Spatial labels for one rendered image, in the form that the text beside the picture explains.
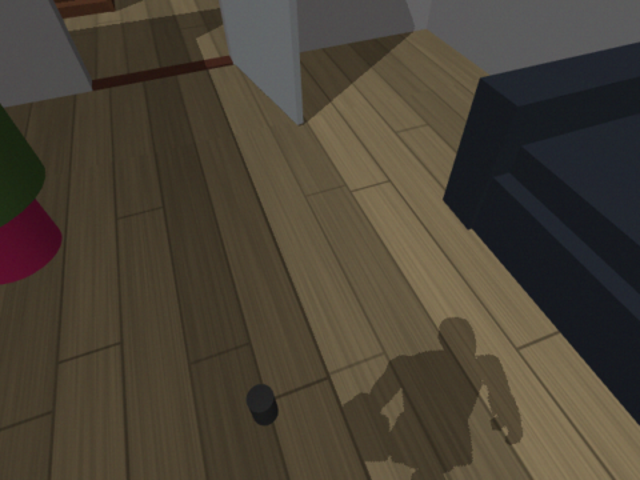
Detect bookshelf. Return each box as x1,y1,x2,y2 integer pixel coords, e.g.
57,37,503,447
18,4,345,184
54,0,115,19

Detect sofa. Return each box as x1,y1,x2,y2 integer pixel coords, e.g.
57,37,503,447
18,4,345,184
443,42,640,426

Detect can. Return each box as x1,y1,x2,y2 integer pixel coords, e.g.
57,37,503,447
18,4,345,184
246,384,278,426

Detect potted plant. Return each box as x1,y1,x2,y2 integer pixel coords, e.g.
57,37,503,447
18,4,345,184
0,104,62,284

